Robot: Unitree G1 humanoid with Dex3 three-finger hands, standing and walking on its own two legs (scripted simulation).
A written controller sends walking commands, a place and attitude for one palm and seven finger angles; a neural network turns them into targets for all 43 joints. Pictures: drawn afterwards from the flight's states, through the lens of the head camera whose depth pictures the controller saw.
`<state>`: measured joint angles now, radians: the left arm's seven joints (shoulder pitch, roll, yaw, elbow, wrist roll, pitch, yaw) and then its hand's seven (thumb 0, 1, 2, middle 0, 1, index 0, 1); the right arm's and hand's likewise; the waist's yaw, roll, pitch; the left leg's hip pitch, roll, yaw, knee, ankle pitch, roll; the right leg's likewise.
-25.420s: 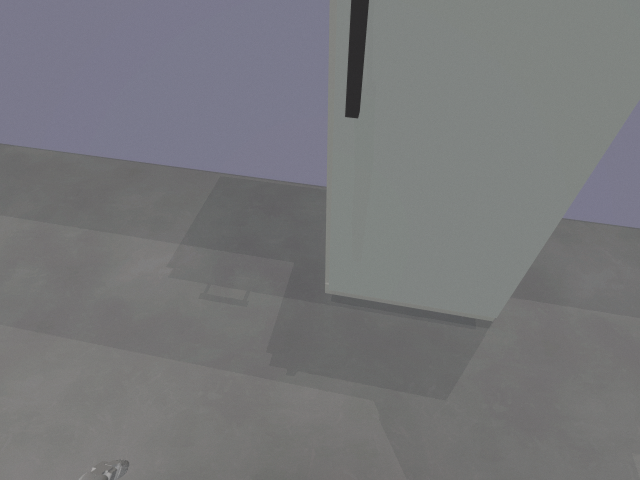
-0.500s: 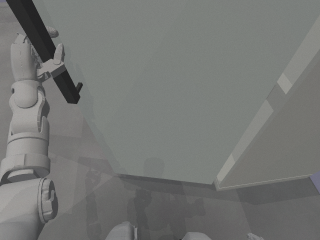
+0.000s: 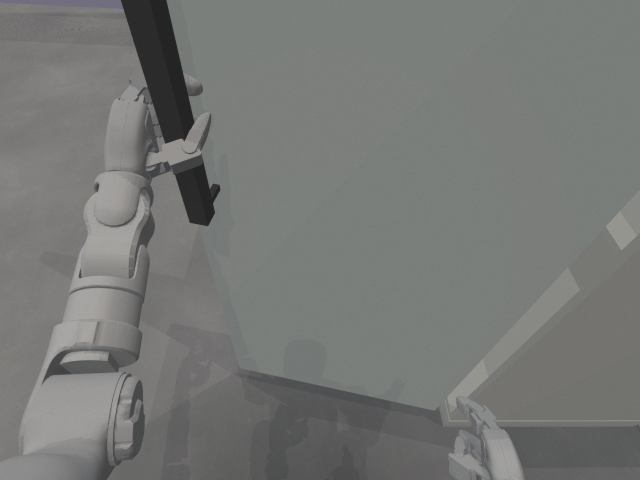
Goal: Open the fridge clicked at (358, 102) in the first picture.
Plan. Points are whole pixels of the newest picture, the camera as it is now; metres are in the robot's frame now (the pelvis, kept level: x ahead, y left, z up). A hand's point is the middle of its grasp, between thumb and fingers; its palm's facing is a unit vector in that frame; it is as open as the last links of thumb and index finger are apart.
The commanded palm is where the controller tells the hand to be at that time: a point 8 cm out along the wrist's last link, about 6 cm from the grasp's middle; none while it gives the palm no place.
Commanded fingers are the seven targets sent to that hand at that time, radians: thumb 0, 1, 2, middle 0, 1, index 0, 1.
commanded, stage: loosen the grip on the handle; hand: left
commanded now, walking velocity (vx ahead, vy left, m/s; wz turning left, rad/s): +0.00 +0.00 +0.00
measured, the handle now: (178, 80) +0.46 +0.21 +0.25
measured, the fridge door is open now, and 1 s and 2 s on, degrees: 78 77 77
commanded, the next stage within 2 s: slip the hand off the handle in 0.50 s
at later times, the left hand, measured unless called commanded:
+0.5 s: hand (188, 153) +0.41 +0.20 +0.19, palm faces +0.18 -0.97 -0.15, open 14.2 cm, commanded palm +0.38 +0.25 +0.19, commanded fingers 0.00 -0.55 0.20 -0.25 -1.15 -0.25 -1.15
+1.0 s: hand (140, 146) +0.42 +0.25 +0.19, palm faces +0.23 -0.96 -0.15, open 14.7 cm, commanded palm +0.39 +0.30 +0.19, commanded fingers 0.00 -0.55 0.20 -0.25 -1.15 -0.25 -1.15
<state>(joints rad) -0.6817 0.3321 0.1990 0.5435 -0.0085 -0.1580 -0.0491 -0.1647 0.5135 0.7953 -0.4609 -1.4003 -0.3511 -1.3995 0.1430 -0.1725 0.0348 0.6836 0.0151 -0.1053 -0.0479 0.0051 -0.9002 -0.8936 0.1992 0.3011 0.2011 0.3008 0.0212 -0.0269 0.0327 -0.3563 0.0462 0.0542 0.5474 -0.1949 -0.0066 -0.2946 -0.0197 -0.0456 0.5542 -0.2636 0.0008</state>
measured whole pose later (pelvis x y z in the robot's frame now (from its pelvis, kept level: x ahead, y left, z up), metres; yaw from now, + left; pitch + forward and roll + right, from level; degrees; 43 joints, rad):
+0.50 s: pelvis +0.00 -0.01 -0.01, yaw -1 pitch +3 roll +0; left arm -0.54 0.40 0.30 0.56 -0.10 -0.36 -0.07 -0.01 -0.52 0.22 -0.44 -1.31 -0.30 -1.22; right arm 0.34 -0.28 -0.01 0.74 0.02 -0.12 -0.08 0.01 -0.90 -0.89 0.20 0.30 0.20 0.30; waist -0.04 0.01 -0.01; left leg -0.42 0.07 0.06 0.61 -0.23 -0.01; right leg -0.37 0.00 -0.03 0.62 -0.30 -0.01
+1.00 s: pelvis +0.03 +0.00 -0.01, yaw +0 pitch +5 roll -1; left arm -0.53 0.43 0.36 0.57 -0.12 -0.32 -0.15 -0.01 -0.56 0.20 -0.26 -1.15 -0.25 -1.15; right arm 0.26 -0.24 0.02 0.67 0.02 -0.08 -0.07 0.00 -0.90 -0.89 0.20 0.30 0.20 0.30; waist 0.00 0.01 -0.05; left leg -0.45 0.05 0.05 0.66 -0.29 0.00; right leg -0.38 -0.02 -0.04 0.64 -0.34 0.01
